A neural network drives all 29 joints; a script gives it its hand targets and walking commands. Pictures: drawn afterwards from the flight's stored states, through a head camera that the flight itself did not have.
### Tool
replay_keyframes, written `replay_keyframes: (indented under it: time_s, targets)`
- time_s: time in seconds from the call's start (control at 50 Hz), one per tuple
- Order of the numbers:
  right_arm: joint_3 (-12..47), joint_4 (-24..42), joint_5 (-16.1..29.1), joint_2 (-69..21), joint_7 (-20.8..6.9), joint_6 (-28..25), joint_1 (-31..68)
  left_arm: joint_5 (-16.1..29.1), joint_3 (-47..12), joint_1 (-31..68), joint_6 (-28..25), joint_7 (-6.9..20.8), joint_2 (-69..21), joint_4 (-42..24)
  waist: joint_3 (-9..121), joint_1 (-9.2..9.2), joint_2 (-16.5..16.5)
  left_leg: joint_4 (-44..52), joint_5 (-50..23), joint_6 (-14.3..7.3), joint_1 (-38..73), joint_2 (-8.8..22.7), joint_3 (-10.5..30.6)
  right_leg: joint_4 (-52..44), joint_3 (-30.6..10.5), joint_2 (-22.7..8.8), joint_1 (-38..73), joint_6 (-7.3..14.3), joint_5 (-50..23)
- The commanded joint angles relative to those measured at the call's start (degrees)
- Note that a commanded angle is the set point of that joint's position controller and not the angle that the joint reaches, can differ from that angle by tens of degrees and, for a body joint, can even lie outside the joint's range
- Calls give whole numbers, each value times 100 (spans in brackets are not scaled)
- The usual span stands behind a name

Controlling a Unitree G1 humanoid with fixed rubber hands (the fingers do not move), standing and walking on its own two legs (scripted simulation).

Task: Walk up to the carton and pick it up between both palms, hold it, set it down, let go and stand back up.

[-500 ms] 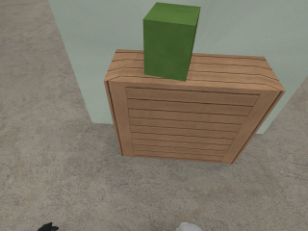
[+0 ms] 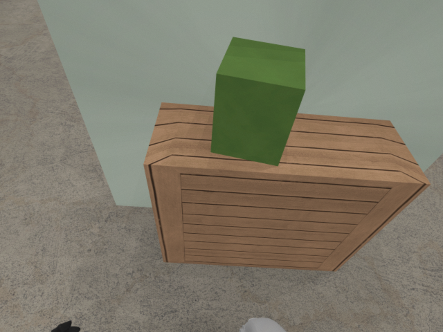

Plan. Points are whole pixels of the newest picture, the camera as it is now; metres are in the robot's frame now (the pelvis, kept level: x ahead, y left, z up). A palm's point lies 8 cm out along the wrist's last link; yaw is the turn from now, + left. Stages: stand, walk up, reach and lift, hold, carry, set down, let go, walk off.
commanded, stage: walk up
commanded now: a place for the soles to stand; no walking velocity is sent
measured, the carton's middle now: (255, 102) +0.69 -0.12 +0.04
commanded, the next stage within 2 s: none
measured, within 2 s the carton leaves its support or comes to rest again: neither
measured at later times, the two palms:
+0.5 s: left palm (34, 283) +0.25 +0.35 -0.07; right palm (336, 253) +0.30 -0.28 -0.11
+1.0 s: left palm (35, 260) +0.30 +0.38 -0.10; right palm (331, 234) +0.33 -0.26 -0.05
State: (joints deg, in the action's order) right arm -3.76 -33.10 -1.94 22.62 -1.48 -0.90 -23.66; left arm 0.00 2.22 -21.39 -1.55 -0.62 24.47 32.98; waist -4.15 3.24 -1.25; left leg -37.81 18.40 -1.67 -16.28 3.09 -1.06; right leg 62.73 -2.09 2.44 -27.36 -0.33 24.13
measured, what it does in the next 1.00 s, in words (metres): walks ahead: right foot, then left foot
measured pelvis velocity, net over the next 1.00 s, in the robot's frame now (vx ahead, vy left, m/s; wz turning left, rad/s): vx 0.21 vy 0.06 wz -0.04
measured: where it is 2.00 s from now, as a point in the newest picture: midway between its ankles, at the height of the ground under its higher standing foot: outside the picture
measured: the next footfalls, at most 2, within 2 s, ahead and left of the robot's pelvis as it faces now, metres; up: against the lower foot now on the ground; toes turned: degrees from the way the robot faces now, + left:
right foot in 0.22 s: +0.23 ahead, -0.17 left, +0.00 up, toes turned +2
left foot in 0.54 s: +0.30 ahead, +0.15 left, +0.00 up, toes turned +3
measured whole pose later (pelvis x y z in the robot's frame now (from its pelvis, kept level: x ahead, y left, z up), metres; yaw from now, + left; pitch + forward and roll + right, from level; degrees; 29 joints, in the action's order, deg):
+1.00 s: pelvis +0.21 +0.06 -0.01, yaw -2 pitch -5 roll -2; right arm -4.1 -32.3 -1.4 24.0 -0.8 2.6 -13.3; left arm 0.0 2.2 -20.9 0.2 -3.3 25.4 34.6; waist -6.5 0.2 -0.7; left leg -42.6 18.4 -2.6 -19.8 3.5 -4.9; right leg 43.0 -3.8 1.2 -16.2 -1.5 21.4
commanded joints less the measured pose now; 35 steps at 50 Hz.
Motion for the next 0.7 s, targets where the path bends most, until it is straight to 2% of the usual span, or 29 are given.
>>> replay_keyframes:
  time_s: [0.0, 0.06, 0.08, 0.1, 0.14, 0.16, 0.18, 0.2, 0.22, 0.24, 0.26, 0.28, 0.3, 0.32, 0.34, 0.36, 0.42, 0.46, 0.48, 0.5, 0.52, 0.54, 0.56, 0.58, 0.6, 0.62, 0.64, 0.68]
  targets:
    - [-383, 603, 9, 1321, 81, -144, -95, -9, 348, 184, -51, 72, 945, -536, -145, 48, 1222, 1905, -224, -885, 1175, 1022, 822, -793, -104, -265, -1097, -47, -479]
    - [-388, 686, 5, 1419, 46, -112, -44, -41, 294, 494, -50, 119, 931, -659, -385, 168, 1381, 1746, 49, -908, 892, 921, 487, -1791, 305, -445, -675, -13, -883]
    - [-392, 692, 2, 1444, 34, -101, -48, -50, 284, 527, -62, 119, 940, -679, -345, 186, 1385, 1585, -60, -896, 839, 919, 440, -2069, 398, -454, -451, 29, -987]
    - [-399, 698, 1, 1476, 17, -82, 14, -61, 293, 433, -78, 102, 956, -648, -261, 129, 1400, 1364, -185, -854, 673, 911, 374, -2309, 484, -429, -46, 78, -1098]
    - [-403, 703, 2, 1464, -7, -20, 211, -82, 352, -140, -104, 6, 960, -396, 10, -220, 1093, 647, -281, -687, 258, 766, 139, -2712, 811, -206, 1087, 125, -1468]
    - [-377, 704, -37, 1386, -9, 8, 241, -100, 426, -535, -115, -78, 1055, -237, 172, -453, 794, -19, -424, -602, -9, 675, 58, -2697, 820, -60, 1676, 133, -1274]
    - [-339, 698, -70, 1271, -16, 38, 193, -104, 524, -1002, -137, -179, 1287, -108, 402, -744, 252, -1245, -640, -492, -391, 494, -123, -2779, 471, -78, 2304, 175, -932]
    - [-288, 772, -92, 1062, -5, 53, 120, -125, 656, -1449, -139, -269, 1786, -97, 561, -969, -605, -2793, 111, -199, -1268, 191, -202, -3217, -1413, -942, 2710, 544, -51]
    - [-235, 989, -146, 933, 0, 71, 114, -120, 688, -1329, -137, -320, 2176, -331, 320, -696, -989, -3258, 1764, -49, -2023, -294, 330, -4177, -4035, -1911, 2405, 960, 66]
    - [-412, 1110, -37, 1384, 28, 210, 259, -76, 694, -1020, -113, -343, 2280, -538, 342, -652, -596, -3725, 2109, 1, -2300, -207, 754, -4825, -5272, -2556, 2178, 1626, 1119]
    - [-478, 1154, -66, 1657, 59, 307, 471, -86, 683, -746, -131, -391, 2135, -574, -70, -589, -128, -4069, 1760, 74, -2577, 69, 757, -4728, -5067, -2598, 2032, 1815, 1236]
    - [-507, 1173, -88, 1722, 55, 339, 485, -127, 647, -648, -162, -449, 2024, -586, -164, -548, -50, -4137, 1464, 114, -2599, 229, 768, -4371, -4519, -2385, 2015, 1791, 579]
    - [-512, 1119, -134, 1661, 42, 340, 522, -159, 581, -638, -179, -486, 1896, -525, -123, -527, -28, -3967, 1366, 131, -2467, 333, 730, -4122, -3957, -2090, 1848, 1650, -277]
    - [-516, 1082, -154, 1547, 12, 352, 550, -174, 558, -567, -216, -511, 1902, -514, -55, -442, -300, -3757, 1270, 168, -2324, 482, 783, -3869, -3532, -2023, 1661, 1587, -957]
    - [-514, 1060, -172, 1474, -22, 368, 599, -184, 536, -516, -244, -531, 1860, -503, -18, -410, -412, -3498, 1179, 218, -2228, 568, 785, -3706, -3175, -1947, 1496, 1545, -1462]
    - [-506, 1074, -200, 1398, -55, 391, 759, -186, 521, -585, -260, -557, 1848, -484, 10, -455, -442, -3264, 1059, 249, -2160, 559, 690, -3604, -2885, -1856, 1373, 1511, -1900]
    - [-479, 1054, -139, 1185, -99, 459, 1048, -220, 514, -384, -254, -637, 1899, -567, 15, -457, -691, -2474, 740, 235, -1665, 660, 598, -3363, -2446, -1843, 778, 1433, -2568]
    - [-456, 875, -41, 1172, -74, 429, 922, -160, 449, -17, -211, -587, 1847, -671, 49, -350, -975, -1763, 427, 164, -738, 510, 378, -3126, -2020, -1666, 177, 1220, -3026]
    - [-471, 772, -2, 1219, -47, 380, 755, -121, 401, 221, -180, -539, 1796, -728, 132, -220, -1145, -1261, 219, 77, -57, 371, 306, -2903, -1761, -1554, -217, 1044, -3088]
    - [-499, 633, 17, 1266, -27, 315, 522, -56, 337, 427, -138, -486, 1720, -740, 233, -16, -1103, -438, -327, -15, 741, 201, 212, -2539, -1439, -1387, -646, 800, -2718]
    - [-545, 470, 10, 1427, -11, 245, 222, 8, 238, 350, -106, -426, 1473, -675, 470, 145, -706, 465, -716, -82, 1475, 206, 364, -1946, -1090, -1185, -904, 475, -1784]
    - [-630, 443, -52, 1881, 8, 191, 247, 58, 129, -70, -92, -369, 1001, -589, 665, 35, 784, 1194, -697, -279, 1528, 1177, 1741, -810, -496, -630, -1038, 116, -571]
    - [-646, 647, 53, 2062, 44, 194, 630, 160, 197, -268, -23, -447, 1096, -643, 787, -79, 1635, 1722, -479, -667, 615, 2144, 2630, -137, 41, 9, -564, -94, 1278]
    - [-572, 642, 56, 1720, 28, 233, 743, 141, 328, 21, 63, -532, 1419, -605, 503, -44, 1075, 1810, 239, -802, 203, 1885, 2497, 288, -257, -117, -384, -50, 1282]
    - [-507, 612, 72, 1525, 63, 240, 847, 132, 311, -81, 85, -510, 1363, -535, 242, -162, 838, 1622, -92, -713, 316, 1681, 2112, 467, -281, -99, -564, -23, 1082]
    - [-440, 582, 97, 1407, 101, 243, 899, 111, 307, -189, 103, -459, 1286, -415, 244, -225, 791, 1443, -547, -555, 520, 1499, 1753, 525, -405, -143, -596, -21, 836]
    - [-382, 586, 136, 1364, 133, 247, 977, 99, 304, -283, 105, -418, 1267, -340, 316, -254, 905, 1344, -947, -482, 624, 1352, 1432, 464, -479, -170, -506, -21, 690]
    - [-321, 555, 154, 1273, 161, 226, 1051, 101, 305, -324, 115, -364, 1219, -177, 446, -255, 1018, 1358, -1142, -407, 737, 1243, 1140, 310, -518, -154, -288, -69, 576]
